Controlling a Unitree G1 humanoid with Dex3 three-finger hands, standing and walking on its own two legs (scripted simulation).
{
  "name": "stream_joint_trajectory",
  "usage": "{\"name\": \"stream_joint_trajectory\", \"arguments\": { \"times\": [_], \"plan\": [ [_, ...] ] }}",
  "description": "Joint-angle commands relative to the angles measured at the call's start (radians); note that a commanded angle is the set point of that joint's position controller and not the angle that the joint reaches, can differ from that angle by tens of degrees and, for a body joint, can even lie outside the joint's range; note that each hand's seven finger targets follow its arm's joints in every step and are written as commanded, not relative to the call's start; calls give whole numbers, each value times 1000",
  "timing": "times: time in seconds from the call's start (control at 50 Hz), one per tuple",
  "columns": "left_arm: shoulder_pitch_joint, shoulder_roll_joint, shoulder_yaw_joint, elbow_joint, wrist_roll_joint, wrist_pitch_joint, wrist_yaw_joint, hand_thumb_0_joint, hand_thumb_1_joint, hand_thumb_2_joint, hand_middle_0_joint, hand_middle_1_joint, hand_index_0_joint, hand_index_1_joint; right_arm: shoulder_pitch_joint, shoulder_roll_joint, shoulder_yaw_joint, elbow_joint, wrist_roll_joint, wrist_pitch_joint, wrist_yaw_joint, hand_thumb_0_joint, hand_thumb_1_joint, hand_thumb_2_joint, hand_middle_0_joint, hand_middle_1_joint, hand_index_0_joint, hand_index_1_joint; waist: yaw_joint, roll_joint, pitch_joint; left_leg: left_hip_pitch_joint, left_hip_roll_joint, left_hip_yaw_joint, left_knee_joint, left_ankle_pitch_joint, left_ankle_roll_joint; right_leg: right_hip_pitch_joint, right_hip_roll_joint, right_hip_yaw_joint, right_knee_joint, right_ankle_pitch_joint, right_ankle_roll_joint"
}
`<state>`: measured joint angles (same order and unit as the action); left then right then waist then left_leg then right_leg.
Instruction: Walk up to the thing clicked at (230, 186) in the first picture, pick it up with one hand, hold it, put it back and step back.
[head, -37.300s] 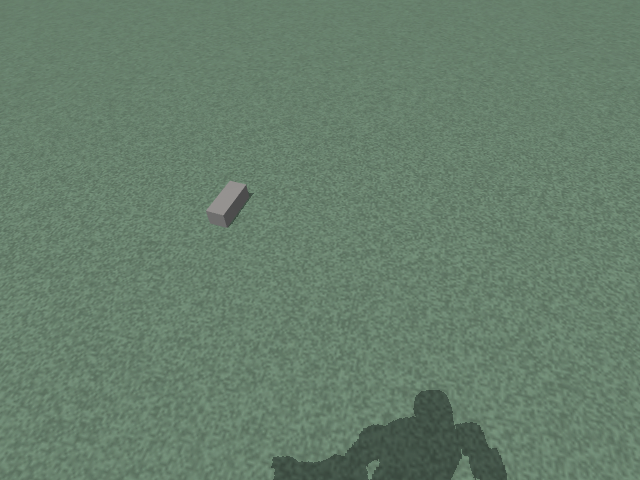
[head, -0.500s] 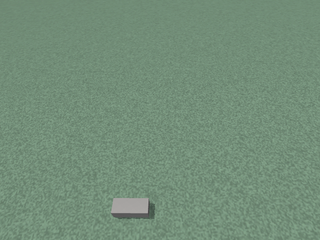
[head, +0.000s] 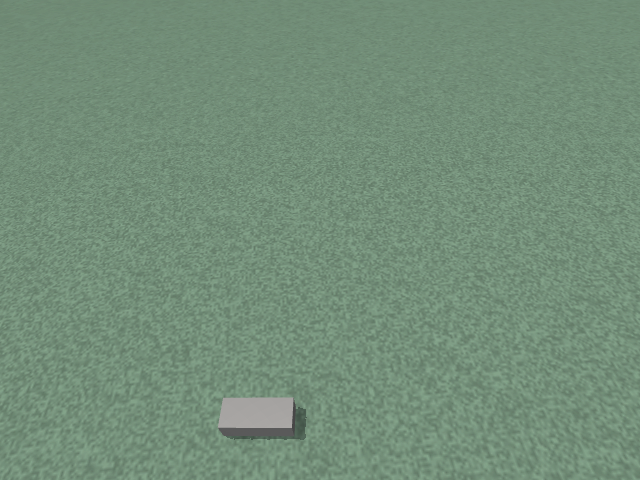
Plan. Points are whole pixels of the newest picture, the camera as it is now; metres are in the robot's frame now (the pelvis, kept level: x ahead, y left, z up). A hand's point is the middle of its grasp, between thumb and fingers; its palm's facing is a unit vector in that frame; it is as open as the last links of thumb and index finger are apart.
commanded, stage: stand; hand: left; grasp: from above
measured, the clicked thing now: (258, 416) +0.46 +0.24 -0.74
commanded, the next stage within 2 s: step back in 0.16 s
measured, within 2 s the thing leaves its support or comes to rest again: neither
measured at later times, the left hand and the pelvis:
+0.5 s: hand out of the picture +0.09 +0.31 -0.18, palm faces -0.03 -0.93 -0.37, open 7.4 cm; pelvis -0.04 +0.04 -0.02, yaw +0 degrees
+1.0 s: hand out of the picture +0.00 +0.28 -0.16, palm faces -0.08 -0.91 -0.40, open 7.4 cm; pelvis -0.13 +0.03 -0.02, yaw -5 degrees
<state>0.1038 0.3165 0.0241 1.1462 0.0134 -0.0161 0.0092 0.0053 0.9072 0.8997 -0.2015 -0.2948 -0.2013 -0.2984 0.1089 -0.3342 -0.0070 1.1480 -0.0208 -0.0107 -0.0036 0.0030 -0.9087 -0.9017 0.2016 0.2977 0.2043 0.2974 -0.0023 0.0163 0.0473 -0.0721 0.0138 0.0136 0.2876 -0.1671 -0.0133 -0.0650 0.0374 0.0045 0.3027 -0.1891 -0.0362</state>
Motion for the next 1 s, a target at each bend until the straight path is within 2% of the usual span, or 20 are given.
{"name": "stream_joint_trajectory", "arguments": {
  "times": [0.0,0.12,0.14,0.22,0.3,0.34,0.4,0.42,0.46,0.48,0.5,0.54,0.62,0.74,0.8,0.84,0.88,0.9,0.92,0.98],
  "plan": [
    [-45,215,31,-65,-5,-20,13,0,900,900,-200,-300,-200,-300,-32,-197,-35,-59,7,-20,-16,0,-900,-900,200,300,200,300,-2,-6,-46,18,119,-103,-30,114,34,-33,-158,121,-59,164,11],
    [-46,221,29,-66,-3,-20,12,0,900,900,-200,-300,-200,-300,-31,-194,-34,-60,6,-19,-15,0,-900,-900,200,300,200,300,-7,-19,-50,19,118,-101,-28,96,32,-36,-156,124,-62,161,9],
    [-52,306,70,-94,-19,-11,12,0,900,900,-200,-300,-200,-300,-70,-261,-56,-81,11,-3,-13,0,-900,-900,200,300,200,300,0,-45,50,-72,101,-107,88,226,54,-104,-153,147,10,348,2],
    [-35,316,84,-151,-21,-1,18,0,900,900,-200,-300,-200,-300,-21,-224,-58,-120,26,13,-12,0,-900,-900,200,300,200,300,-8,-81,-79,-80,35,-38,268,186,45,-56,-236,205,44,495,-99],
    [-76,330,93,-228,5,12,19,0,900,900,-200,-300,-200,-300,22,-226,-77,-160,16,41,-8,0,-900,-900,200,300,200,300,0,-176,-96,-185,-49,-70,570,-358,50,-104,-382,315,47,486,-234],
    [-98,313,90,-259,14,17,19,0,900,900,-200,-300,-200,-300,44,-232,-81,-179,21,42,-4,0,-900,-900,200,300,200,300,-11,-174,-107,-208,-33,-98,560,-368,62,-90,-359,266,101,509,-223],
    [-100,286,75,-275,9,33,19,0,900,900,-200,-300,-200,-300,62,-214,-83,-195,18,23,-4,0,-900,-900,200,300,200,300,-18,-115,-119,-176,-29,-45,285,-134,46,-53,-235,161,228,465,-126],
    [-98,283,74,-280,-1,42,17,0,900,900,-200,-300,-200,-300,67,-214,-83,-196,11,18,-6,0,-900,-900,200,300,200,300,-25,-72,-107,-142,-9,-41,147,83,41,-74,-191,128,275,400,-86],
    [-99,247,67,-314,-20,51,13,0,900,900,-200,-300,-200,-300,67,-299,-110,-211,-8,14,-12,0,-900,-900,200,300,200,300,-25,107,-116,-6,181,-268,101,524,126,-243,-7,59,470,112,-6],
    [-78,227,64,-315,-17,59,18,0,900,900,-200,-300,-200,-300,69,-313,-116,-224,-14,11,-14,0,-900,-900,200,300,200,300,-20,139,-113,76,259,-338,106,641,194,-373,69,76,572,-351,5],
    [-55,230,63,-318,-4,64,24,0,900,900,-200,-300,-200,-300,82,-334,-119,-231,-11,10,-17,0,-900,-900,200,300,200,300,-28,101,-119,39,301,-320,150,737,238,-365,67,131,697,-449,14],
    [-72,244,68,-307,3,65,31,0,900,900,-200,-300,-200,-300,34,-349,-126,-265,-4,13,-23,0,-900,-900,200,300,200,300,-44,163,-96,-38,339,-373,103,627,272,-371,67,185,822,-439,12],
    [5,257,81,-315,-6,68,24,0,900,900,-200,-300,-200,-300,-11,-293,-102,-306,-3,5,-39,0,-900,-900,200,300,200,300,5,117,-82,35,235,-233,192,659,237,-456,81,185,932,-330,28],
    [-32,237,92,-370,0,47,15,0,900,900,-200,-300,-200,-300,81,-301,-110,-313,1,12,-44,0,-900,-900,200,300,200,300,-53,110,-97,115,241,-238,246,589,254,-407,16,119,577,-311,61],
    [45,227,97,-349,4,36,11,0,900,900,-200,-300,-200,-300,33,-310,-107,-331,6,21,-32,0,-900,-900,200,300,200,300,-19,154,-132,31,201,-187,300,490,208,-250,-9,40,313,-208,36],
    [118,220,102,-309,11,28,13,0,900,900,-200,-300,-200,-300,-10,-300,-100,-339,18,30,-26,0,-900,-900,200,300,200,300,24,112,-156,-76,172,-161,368,360,168,-84,-6,16,96,35,13],
    [97,344,130,-328,24,16,15,0,900,900,-200,-300,-200,-300,-9,-226,-75,-360,37,32,-21,0,-900,-900,200,300,200,300,26,-163,-162,-370,-27,-108,569,-64,57,64,-238,361,108,355,-87],
    [40,415,135,-362,20,21,12,0,900,900,-200,-300,-200,-300,-29,-222,-83,-359,32,44,-34,0,-900,-900,200,300,200,300,57,-293,-95,-348,-129,-96,798,-482,34,-159,-425,535,40,395,-279],
    [-1,412,138,-391,20,20,12,0,900,900,-200,-300,-200,-300,1,-260,-99,-340,25,48,-40,0,-900,-900,200,300,200,300,37,-266,-37,-305,-91,-149,917,-515,18,-274,-453,575,35,363,-319],
    [-77,283,111,-416,7,26,18,0,900,900,-200,-300,-200,-300,74,-257,-88,-294,36,47,-28,0,-900,-900,200,300,200,300,-23,-152,10,-369,-141,-178,942,-359,16,-215,-252,264,80,325,-178]
  ]
}}
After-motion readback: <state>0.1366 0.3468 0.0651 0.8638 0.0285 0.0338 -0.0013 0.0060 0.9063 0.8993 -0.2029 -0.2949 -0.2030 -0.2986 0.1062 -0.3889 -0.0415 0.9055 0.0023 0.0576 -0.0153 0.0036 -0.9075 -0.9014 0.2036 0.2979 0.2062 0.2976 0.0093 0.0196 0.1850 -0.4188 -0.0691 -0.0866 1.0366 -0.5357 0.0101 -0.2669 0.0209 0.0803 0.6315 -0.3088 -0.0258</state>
